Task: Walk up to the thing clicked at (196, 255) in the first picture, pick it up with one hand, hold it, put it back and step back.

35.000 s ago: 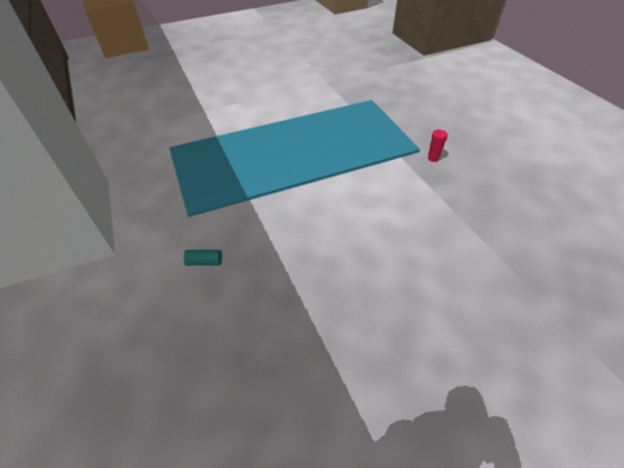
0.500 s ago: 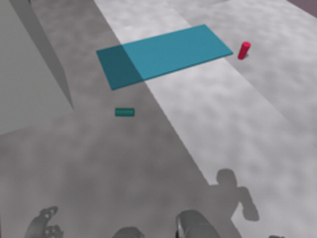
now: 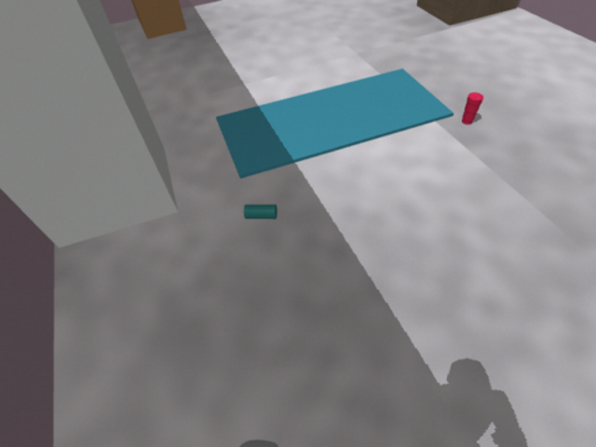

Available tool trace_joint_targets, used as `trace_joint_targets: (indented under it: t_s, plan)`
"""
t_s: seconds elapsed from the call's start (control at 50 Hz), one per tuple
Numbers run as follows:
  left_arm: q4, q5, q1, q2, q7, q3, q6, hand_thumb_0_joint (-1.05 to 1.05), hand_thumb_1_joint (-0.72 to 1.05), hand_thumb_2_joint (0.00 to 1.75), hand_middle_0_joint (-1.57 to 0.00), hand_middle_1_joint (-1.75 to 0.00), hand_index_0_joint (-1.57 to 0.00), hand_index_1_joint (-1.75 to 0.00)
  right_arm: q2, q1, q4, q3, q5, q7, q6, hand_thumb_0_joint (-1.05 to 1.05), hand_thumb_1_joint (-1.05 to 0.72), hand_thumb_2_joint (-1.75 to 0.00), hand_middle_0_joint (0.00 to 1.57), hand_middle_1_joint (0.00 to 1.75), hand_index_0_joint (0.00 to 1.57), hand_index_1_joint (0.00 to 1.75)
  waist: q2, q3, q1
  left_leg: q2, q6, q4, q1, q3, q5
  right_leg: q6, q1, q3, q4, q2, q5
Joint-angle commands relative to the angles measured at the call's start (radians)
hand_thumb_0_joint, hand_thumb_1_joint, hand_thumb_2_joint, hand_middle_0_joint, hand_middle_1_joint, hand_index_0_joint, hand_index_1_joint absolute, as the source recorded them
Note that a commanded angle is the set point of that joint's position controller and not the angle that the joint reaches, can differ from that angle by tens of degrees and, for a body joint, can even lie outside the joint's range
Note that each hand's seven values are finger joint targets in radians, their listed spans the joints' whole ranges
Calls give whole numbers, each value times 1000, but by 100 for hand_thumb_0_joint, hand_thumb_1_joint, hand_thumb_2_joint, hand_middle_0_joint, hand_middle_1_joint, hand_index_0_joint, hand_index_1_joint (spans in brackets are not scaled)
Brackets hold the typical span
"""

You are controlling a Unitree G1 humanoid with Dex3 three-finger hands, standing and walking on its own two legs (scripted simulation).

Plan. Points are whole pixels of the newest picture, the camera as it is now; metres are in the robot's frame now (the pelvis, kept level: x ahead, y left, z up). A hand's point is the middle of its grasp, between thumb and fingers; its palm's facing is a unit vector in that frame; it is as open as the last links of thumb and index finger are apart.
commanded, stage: step back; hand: left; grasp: from above
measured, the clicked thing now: (260, 211) +1.12 +0.24 -0.73
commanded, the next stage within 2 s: stand in 0.90 s
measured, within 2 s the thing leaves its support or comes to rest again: neither
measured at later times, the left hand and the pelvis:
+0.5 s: hand out of the picture +0.08 +0.27 -0.14, palm faces +0.03 -0.92 -0.38, open 7.3 cm; pelvis +0.01 +0.00 +0.00, yaw +1 degrees
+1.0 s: hand (126, 443) +0.15 +0.28 -0.13, palm faces -0.02 -0.94 -0.35, open 7.3 cm; pelvis +0.05 +0.03 +0.02, yaw -1 degrees
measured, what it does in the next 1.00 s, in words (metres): steps on the spot: left foot, then left foot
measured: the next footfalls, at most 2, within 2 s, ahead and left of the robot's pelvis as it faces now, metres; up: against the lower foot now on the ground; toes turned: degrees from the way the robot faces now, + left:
left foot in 0.06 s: +0.03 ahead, +0.14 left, +0.00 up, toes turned -1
left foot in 0.58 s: +0.10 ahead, +0.14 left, +0.00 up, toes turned +1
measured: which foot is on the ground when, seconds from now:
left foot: up 0.00-0.04, down 0.06-0.34, up 0.36-0.56, down 0.58-1.00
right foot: down 0.00-1.00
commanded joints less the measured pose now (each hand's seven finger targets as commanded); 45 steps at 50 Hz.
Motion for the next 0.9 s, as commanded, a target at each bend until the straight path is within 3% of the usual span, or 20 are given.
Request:
trace_joint_targets:
  t_s: [0.0,0.02,0.04,0.06,0.08,0.12,0.14,0.22,0.26,0.28,0.32,0.34,0.42,0.52,0.56,0.58,0.6,0.66,0.7,0.88]
  plan:
    - [-71,-10,-59,305,8,70,-16,0,90,90,-20,-30,-20,-30,-145,-28,-55,-49,2,6,-65,0,-90,-90,20,30,20,30,-211,-18,-16,3,39,-419,139,112,29,-125,-37,243,-285,-192,-275]
    - [-72,-11,-50,262,5,49,-10,0,90,90,-20,-30,-20,-30,-146,23,-29,-57,-3,1,-73,0,-90,-90,20,30,20,30,-150,-41,-44,-6,47,-518,264,94,102,-90,-94,180,-172,-137,-228]
    - [-84,-12,-33,202,4,29,-9,0,90,90,-20,-30,-20,-30,-192,72,-17,-78,-14,-4,-82,0,-90,-90,20,30,20,30,25,-70,-65,114,83,-572,434,-142,-7,-39,-284,99,16,-67,-223]
    - [-97,-36,-121,170,5,22,-13,0,90,90,-20,-30,-20,-30,-280,67,-31,-82,-22,-8,-85,0,-90,-90,20,30,20,30,177,-39,-100,353,197,-687,302,-530,-376,17,-396,-14,163,36,-235]
    - [-93,-21,-183,263,8,51,-19,0,90,90,-20,-30,-20,-30,-318,35,-44,-92,-7,-5,-89,0,-90,-90,20,30,20,30,84,60,-110,408,286,-730,115,-581,-429,10,-326,106,268,-16,-221]
    - [-57,-40,-91,222,-5,40,-27,0,90,90,-20,-30,-20,-30,-215,-47,-58,-52,-7,-14,-104,0,-90,-90,20,30,20,30,5,32,-37,292,219,-626,188,-332,-81,11,-280,110,250,-28,-109]
    - [-49,-35,-80,225,-8,40,-31,0,90,90,-20,-30,-20,-30,-219,-39,-59,-55,-8,-17,-105,0,-90,-90,20,30,20,30,43,18,-43,275,203,-605,170,-272,-36,8,-247,78,210,-30,-106]
    - [-24,-34,-47,205,-19,44,-36,0,90,90,-20,-30,-20,-30,-216,-62,-67,-54,-8,-10,-90,0,-90,-90,20,30,20,30,125,-5,-42,226,175,-556,27,-150,-6,16,1,8,-4,16,-54]
    - [13,-30,22,196,-8,50,-43,0,90,90,-20,-30,-20,-30,-191,-93,-73,-44,0,-8,-73,0,-90,-90,20,30,20,30,90,-15,7,187,137,-437,-70,-89,-32,8,179,-25,-161,54,42]
    - [25,-24,43,211,0,56,-48,0,90,90,-20,-30,-20,-30,-140,-64,-72,-26,5,-10,-67,0,-90,-90,20,30,20,30,11,-25,17,142,106,-340,-142,-56,-65,6,265,43,-196,41,32]
    - [13,-11,62,341,11,83,-62,0,90,90,-20,-30,-20,-30,-98,-63,-84,-16,4,-19,-62,0,-90,-90,20,30,20,30,-223,-20,44,-13,41,31,-254,19,-130,-152,173,606,-460,-320,-423]
    - [-15,-12,-6,358,9,86,-63,0,90,90,-20,-30,-20,-30,-164,-51,-68,-39,0,-23,-63,0,-90,-90,20,30,20,30,-165,38,21,27,34,107,-204,-41,-123,-228,50,660,-464,-384,-444]
    - [-23,-22,-83,286,13,65,-70,0,90,90,-20,-30,-20,-30,-151,26,-16,-39,3,-14,-73,0,-90,-90,20,30,20,30,-150,11,-24,78,31,26,-102,-27,18,-160,0,377,-367,-257,-152]
    - [-33,-34,-144,259,9,35,-50,0,90,90,-20,-30,-20,-30,-120,25,15,-38,0,-11,-76,0,-90,-90,20,30,20,30,-185,-58,-56,39,26,-329,164,112,164,-108,-86,187,-217,-174,139]
    - [-37,-44,-121,182,10,0,-41,0,90,90,-20,-30,-20,-30,-150,5,12,-41,-8,-25,-88,0,-90,-90,20,30,20,30,-58,-101,-62,137,53,-472,252,-50,318,-37,-116,127,-73,-106,280]
    - [-29,-63,-115,152,10,-6,-33,0,90,90,-20,-30,-20,-30,-202,-63,-6,-39,-3,-28,-95,0,-90,-90,20,30,20,30,76,-103,-32,285,123,-540,151,-256,291,12,-91,53,17,2,106]
    - [5,-63,-93,199,19,13,-28,0,90,90,-20,-30,-20,-30,-235,-124,-13,-38,9,-22,-93,0,-90,-90,20,30,20,30,88,-79,-10,336,197,-530,31,-262,262,13,22,42,38,9,-101]
    - [37,-55,-84,195,20,6,-42,0,90,90,-20,-30,-20,-30,-167,-166,6,-13,12,-24,-92,0,-90,-90,20,30,20,30,41,-115,2,218,104,-410,88,-66,555,-2,124,90,-137,-37,232]
    - [50,-58,-84,229,19,11,-48,0,90,90,-20,-30,-20,-30,-148,-145,21,-11,26,-27,-88,0,-90,-90,20,30,20,30,32,-173,-21,165,60,-378,138,-9,571,-19,145,133,-133,-74,403]
    - [106,-58,-163,170,14,-27,-33,0,90,90,-20,-30,-20,-30,-142,-201,75,3,33,-22,-85,0,-90,-90,20,30,20,30,-15,-156,-43,179,62,-513,221,-14,493,5,144,117,-236,-76,351]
